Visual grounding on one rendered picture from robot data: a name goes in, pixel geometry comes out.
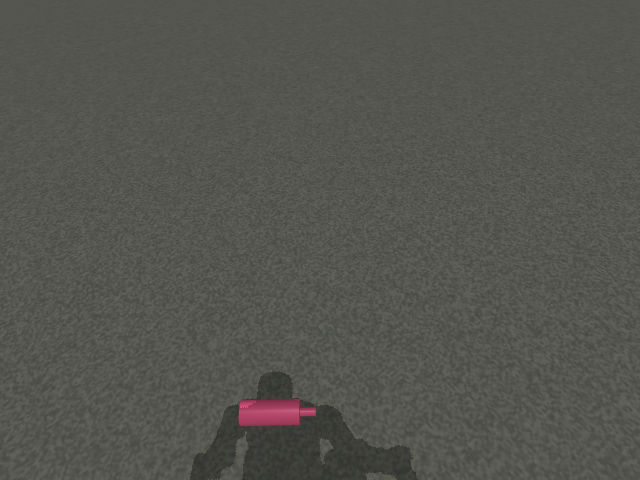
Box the bottle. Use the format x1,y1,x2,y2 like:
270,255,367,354
239,399,316,426

